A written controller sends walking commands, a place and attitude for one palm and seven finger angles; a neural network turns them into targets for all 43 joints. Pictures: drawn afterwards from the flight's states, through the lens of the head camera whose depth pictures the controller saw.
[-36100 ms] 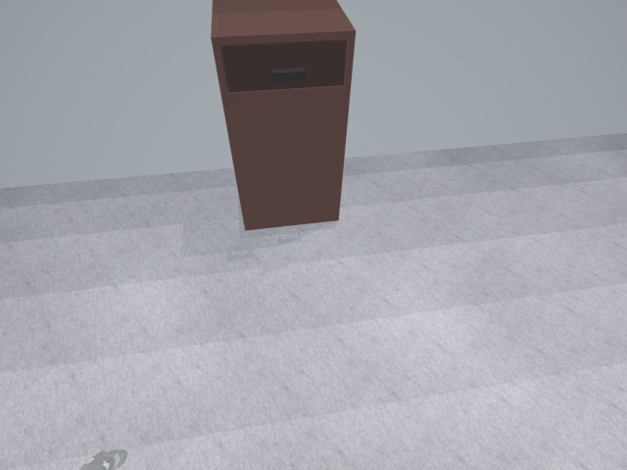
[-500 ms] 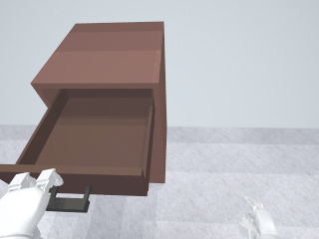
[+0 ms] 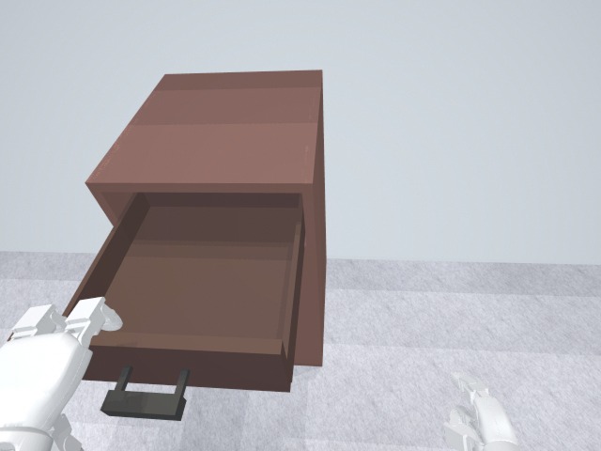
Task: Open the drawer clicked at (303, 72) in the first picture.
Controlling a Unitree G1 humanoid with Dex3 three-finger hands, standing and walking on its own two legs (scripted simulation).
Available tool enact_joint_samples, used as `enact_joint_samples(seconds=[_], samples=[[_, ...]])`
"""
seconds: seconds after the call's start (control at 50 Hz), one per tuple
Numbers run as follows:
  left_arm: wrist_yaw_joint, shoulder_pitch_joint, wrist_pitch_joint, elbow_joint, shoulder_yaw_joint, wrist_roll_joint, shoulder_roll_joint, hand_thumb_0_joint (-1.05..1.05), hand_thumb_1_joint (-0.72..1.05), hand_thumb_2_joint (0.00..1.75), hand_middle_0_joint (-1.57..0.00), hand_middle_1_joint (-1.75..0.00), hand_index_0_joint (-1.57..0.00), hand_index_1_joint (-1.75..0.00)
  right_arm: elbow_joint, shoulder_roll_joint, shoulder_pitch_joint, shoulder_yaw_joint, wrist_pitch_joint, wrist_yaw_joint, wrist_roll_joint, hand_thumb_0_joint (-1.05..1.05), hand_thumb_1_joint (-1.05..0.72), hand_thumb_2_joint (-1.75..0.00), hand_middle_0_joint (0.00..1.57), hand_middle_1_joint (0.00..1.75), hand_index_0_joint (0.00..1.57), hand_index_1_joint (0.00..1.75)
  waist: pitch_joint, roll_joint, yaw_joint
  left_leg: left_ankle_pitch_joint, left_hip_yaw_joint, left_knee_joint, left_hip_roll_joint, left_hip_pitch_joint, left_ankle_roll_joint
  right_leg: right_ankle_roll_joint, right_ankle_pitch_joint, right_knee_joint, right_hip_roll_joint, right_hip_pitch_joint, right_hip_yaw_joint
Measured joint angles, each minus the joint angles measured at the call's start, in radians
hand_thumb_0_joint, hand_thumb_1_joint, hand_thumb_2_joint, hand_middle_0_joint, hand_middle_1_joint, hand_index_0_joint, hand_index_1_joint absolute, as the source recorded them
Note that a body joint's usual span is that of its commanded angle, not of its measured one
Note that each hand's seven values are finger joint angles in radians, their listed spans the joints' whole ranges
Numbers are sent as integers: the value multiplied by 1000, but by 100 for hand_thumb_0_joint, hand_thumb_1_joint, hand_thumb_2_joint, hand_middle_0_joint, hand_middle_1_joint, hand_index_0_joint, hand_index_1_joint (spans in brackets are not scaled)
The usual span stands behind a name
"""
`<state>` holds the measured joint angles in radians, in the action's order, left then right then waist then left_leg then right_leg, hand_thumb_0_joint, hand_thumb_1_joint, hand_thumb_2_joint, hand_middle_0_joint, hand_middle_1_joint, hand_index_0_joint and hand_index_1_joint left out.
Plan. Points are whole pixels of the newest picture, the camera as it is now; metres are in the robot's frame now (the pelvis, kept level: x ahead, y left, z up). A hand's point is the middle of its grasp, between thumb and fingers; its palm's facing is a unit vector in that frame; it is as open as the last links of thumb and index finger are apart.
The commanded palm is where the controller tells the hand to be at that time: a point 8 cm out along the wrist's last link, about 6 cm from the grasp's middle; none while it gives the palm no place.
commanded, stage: lift the hand off the handle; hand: left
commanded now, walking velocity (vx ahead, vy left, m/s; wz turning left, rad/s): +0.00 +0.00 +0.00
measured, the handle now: (150, 389) +0.19 +0.26 -0.04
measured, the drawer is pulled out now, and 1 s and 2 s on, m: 0.30 0.30 0.30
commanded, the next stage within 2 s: draw the hand back to the body in 0.32 s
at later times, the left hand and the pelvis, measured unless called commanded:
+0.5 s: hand (61, 380) +0.15 +0.28 +0.10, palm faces +0.00 -0.08 -1.00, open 13.8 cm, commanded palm +0.12 +0.28 +0.17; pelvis -0.01 +0.00 +0.01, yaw +1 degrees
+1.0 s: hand (57, 370) +0.15 +0.28 +0.12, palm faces +0.03 -0.07 -1.00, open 13.8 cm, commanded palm +0.12 +0.28 +0.18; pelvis +0.00 +0.00 +0.01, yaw +1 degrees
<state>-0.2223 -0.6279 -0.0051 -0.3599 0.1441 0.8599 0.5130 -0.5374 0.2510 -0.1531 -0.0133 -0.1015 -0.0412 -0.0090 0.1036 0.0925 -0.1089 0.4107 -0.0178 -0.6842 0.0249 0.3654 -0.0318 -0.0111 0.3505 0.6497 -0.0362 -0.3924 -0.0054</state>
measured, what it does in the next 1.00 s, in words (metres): stands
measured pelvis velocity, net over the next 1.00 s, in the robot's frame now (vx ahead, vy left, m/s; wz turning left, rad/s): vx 0.00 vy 0.00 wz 0.02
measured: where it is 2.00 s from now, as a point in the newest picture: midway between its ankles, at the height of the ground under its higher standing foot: outside the picture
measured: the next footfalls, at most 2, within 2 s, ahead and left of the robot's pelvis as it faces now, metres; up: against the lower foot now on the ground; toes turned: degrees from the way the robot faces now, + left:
none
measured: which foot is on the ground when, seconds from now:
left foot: down 0.00-1.00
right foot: down 0.00-1.00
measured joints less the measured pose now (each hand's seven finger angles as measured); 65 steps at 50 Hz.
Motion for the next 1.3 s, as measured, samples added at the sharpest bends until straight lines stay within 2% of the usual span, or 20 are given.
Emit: enact_joint_samples(seconds=[0.26,0.36,0.48,0.62,0.82,1.04,1.08,1.1,1.12,1.14,1.16,1.2,1.24,1.3], samples=[[59,-33,-25,-142,26,-34,40,0,-49,30,-32,-120,-32,-120,32,18,-5,-2,-17,4,13,1,-90,-90,20,30,20,30,-22,9,-19,-37,-5,76,2,-81,-6,7,-44,-95,4,92,2],[98,5,-39,-121,15,-45,26,0,-49,30,-32,-120,-32,-120,30,10,1,-9,-14,8,16,1,-90,-90,20,30,20,30,-39,10,-17,-53,-9,102,7,-108,-8,8,-56,-119,9,120,6],[139,56,-24,-67,-8,-26,34,0,-49,30,-32,-120,-32,-120,27,-1,-4,-28,-11,3,9,1,-90,-90,20,30,20,30,-58,-2,-21,-66,-11,124,5,-128,-6,6,-70,-143,8,142,8],[127,53,14,-101,9,-25,43,0,-49,30,-32,-120,-32,-120,24,-1,-13,-26,-1,4,9,1,-90,-90,20,30,20,30,-61,1,-16,-66,-12,128,0,-135,-5,5,-77,-160,3,155,9],[142,47,-11,-106,32,-51,49,0,-49,30,-32,-120,-32,-120,19,8,-6,-12,-7,14,18,1,-90,-90,20,30,20,30,-63,10,-12,-74,-10,145,4,-137,-6,6,-79,-165,8,151,7],[141,10,22,-146,50,-58,67,0,-49,30,-32,-120,-32,-120,32,16,-6,-11,-5,7,15,1,-90,-90,20,30,20,30,-57,3,-20,-63,-16,132,-3,-133,-2,2,-75,-167,0,154,13],[137,13,46,-136,74,-387,-1,-1,-48,30,-32,-120,-33,-119,28,2,4,-2,38,-3,23,1,-90,-90,20,30,20,30,-91,8,5,-65,-23,140,1,-163,-2,1,-73,-173,5,186,20],[132,19,56,-122,82,-512,-47,-1,-48,30,-31,-120,-32,-119,26,-8,3,0,68,-11,25,1,-90,-90,20,30,20,30,-104,7,15,-68,-25,149,4,-179,-2,1,-72,-175,8,200,21],[129,25,61,-109,88,-610,-89,-1,-47,30,-31,-119,-32,-118,21,-21,-1,-1,94,-19,26,1,-90,-90,20,30,20,30,-111,3,23,-72,-25,160,6,-194,-1,1,-71,-178,10,212,21],[125,31,62,-99,93,-685,-122,-1,-46,31,-31,-118,-32,-118,15,-33,-8,-4,116,-28,24,1,-90,-90,20,30,20,30,-112,-4,29,-76,-26,172,7,-207,0,0,-71,-184,11,223,22],[120,40,62,-94,96,-741,-147,-1,-44,32,-31,-117,-32,-117,8,-45,-19,-8,135,-36,21,1,-90,-90,20,30,20,30,-110,-13,32,-80,-29,184,8,-219,1,-1,-71,-190,13,233,24],[109,56,65,-97,97,-813,-180,-1,-40,33,-31,-115,-32,-114,-8,-63,-45,-20,169,-45,14,1,-90,-90,20,30,20,30,-101,-33,35,-87,-35,205,8,-240,5,-5,-71,-203,13,252,30],[102,71,71,-107,95,-850,-197,-1,-36,35,-30,-112,-31,-111,-28,-71,-63,-31,198,-46,9,1,-90,-90,20,30,20,30,-95,-44,36,-90,-40,220,6,-258,10,-9,-73,-218,11,271,35],[100,87,83,-124,98,-880,-202,-1,-28,39,-30,-107,-30,-106,-54,-73,-71,-38,226,-39,2,1,-90,-90,20,30,20,30,-91,-45,42,-96,-44,238,2,-277,15,-14,-78,-236,8,291,38]])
